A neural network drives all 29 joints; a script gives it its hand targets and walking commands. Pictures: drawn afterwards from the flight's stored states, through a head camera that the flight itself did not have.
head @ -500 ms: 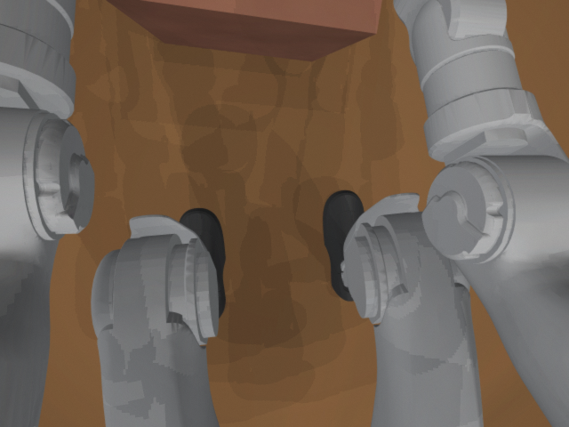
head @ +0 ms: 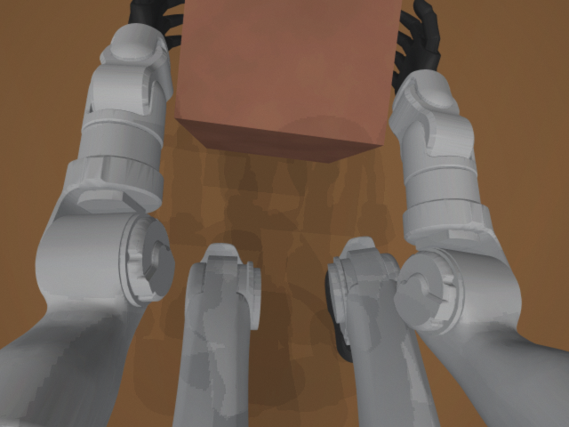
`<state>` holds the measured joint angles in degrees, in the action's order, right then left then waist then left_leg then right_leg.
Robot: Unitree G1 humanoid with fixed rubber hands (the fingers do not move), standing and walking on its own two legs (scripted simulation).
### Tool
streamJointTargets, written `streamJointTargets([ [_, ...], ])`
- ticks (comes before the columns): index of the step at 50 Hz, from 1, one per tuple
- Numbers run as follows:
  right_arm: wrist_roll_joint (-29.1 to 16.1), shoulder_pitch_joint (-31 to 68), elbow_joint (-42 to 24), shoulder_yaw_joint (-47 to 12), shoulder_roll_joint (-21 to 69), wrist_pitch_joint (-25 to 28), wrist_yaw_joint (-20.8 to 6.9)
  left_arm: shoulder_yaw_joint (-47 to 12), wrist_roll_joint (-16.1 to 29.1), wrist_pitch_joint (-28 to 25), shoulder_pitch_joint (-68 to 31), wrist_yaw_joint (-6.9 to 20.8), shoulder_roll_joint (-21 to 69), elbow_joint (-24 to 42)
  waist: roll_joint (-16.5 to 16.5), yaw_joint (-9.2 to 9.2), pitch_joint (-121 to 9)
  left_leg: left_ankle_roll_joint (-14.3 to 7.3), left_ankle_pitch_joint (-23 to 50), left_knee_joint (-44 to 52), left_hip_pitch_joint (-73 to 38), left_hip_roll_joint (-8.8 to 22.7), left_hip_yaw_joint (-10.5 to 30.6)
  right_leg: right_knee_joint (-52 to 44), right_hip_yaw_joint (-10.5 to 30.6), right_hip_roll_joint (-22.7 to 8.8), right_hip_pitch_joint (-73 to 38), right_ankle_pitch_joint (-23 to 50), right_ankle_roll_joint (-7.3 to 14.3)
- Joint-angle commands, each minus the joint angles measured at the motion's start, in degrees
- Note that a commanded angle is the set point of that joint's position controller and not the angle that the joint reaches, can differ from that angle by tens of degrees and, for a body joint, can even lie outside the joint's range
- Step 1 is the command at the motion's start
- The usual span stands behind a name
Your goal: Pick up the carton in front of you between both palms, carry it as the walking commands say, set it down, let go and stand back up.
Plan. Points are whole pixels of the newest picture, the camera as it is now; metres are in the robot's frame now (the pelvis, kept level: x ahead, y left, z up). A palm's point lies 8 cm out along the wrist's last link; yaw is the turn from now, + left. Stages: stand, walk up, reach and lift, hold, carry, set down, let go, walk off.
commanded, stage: reach and lift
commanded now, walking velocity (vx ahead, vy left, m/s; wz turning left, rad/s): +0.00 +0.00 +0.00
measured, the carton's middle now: (282, 72) +0.55 +0.02 -0.16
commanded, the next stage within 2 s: none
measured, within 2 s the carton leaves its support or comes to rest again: neither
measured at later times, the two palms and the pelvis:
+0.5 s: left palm (95, 9) +0.50 +0.16 +0.06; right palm (506, 46) +0.49 -0.14 +0.06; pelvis +0.01 +0.00 +0.11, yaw +2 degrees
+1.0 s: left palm out of the picture +0.44 +0.16 +0.21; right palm out of the picture +0.44 -0.14 +0.22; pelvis +0.05 -0.01 +0.25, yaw +2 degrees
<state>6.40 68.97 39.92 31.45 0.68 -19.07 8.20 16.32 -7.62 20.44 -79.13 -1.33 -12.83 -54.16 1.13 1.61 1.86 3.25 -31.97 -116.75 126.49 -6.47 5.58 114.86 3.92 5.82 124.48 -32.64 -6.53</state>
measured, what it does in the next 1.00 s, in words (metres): rises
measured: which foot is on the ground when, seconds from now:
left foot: down 0.00-1.00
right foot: down 0.00-1.00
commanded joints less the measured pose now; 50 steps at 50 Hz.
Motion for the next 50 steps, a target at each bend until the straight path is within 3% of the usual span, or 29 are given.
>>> streamJointTargets([
  [1, -1.09, 41.47, 0.23, -23.11, 51.13, -0.84, -15.78, -12.56, 1.93, -0.07, -24.21, 15.16, 62.52, -1.53, -6.52, 2.12, -55.61, -1.68, 9.41, 16.88, -31.62, -2.61, -9.81, -13.76, -11.75, 4.26, -26.97, 10.01, 3.73],
  [4, 0.68, 41.66, 0.97, -21.56, 51.53, -0.93, -16.41, -9.38, -0.5, -0.36, -24.97, 15.47, 61.76, -2.26, -5.67, 1.35, -55.84, -2.24, 7.6, 19.92, -32.23, -2.86, -10.12, -16.99, -11.42, 4.39, -28.64, 8.8, 3.82],
  [8, 0.19, 43.06, 0.02, -23.37, 53.81, -1.19, -17.0, -9.48, -0.99, -0.56, -26.82, 15.32, 62.33, -0.16, -4.37, 0.15, -60.8, -2.61, 7.25, 23.02, -35.83, -2.92, -10.38, -20.25, -11.16, 4.41, -32.51, 8.38, 3.66],
  [12, -1.64, 43.48, -2.34, -27.18, 56.71, -2.52, -17.73, -12.39, 0.38, 0.62, -27.49, 15.31, 65.35, 3.94, -3.78, -0.58, -69.34, -2.41, 8.77, 25.73, -42.9, -3.04, -10.74, -22.95, -11.3, 4.47, -37.63, 9.34, 3.42],
  [20, -4.65, 35.56, -5.45, -34.13, 61.49, -4.96, -19.59, -20.41, 4.65, 3.29, -21.47, 16.01, 73.25, 10.76, -5.05, -0.05, -78.06, -1.17, 16.87, 30.5, -55.18, -3.24, -10.52, -27.62, -11.02, 4.6, -45.54, 15.9, 3.51],
  [26, -5.25, 26.55, -4.93, -36.46, 63.16, -4.05, -19.97, -23.11, 5.41, 2.5, -13.63, 15.34, 76.1, 12.3, -5.41, 0.18, -72.55, -0.84, 20.12, 35.26, -59.27, -3.36, -9.35, -32.43, -9.58, 4.74, -49.22, 18.74, 3.66],
  [34, -4.0, 16.45, -2.55, -36.89, 64.48, -2.33, -19.91, -22.31, 3.49, 0.51, -4.12, 14.0, 76.99, 11.59, -4.0, -0.53, -62.83, -1.29, 19.22, 43.47, -64.97, -3.41, -7.32, -40.69, -7.3, 4.7, -55.6, 17.81, 3.8],
  [50, -2.53, -1.56, -4.12, -41.65, 66.71, -0.38, -19.77, -26.49, 2.87, -1.36, 11.67, 13.99, 79.81, 15.58, -2.01, -0.85, -51.87, -2.1, 22.1, 60.9, -83.74, -2.07, -3.99, -59.07, -2.83, 3.11, -77.59, 21.49, 4.99],
])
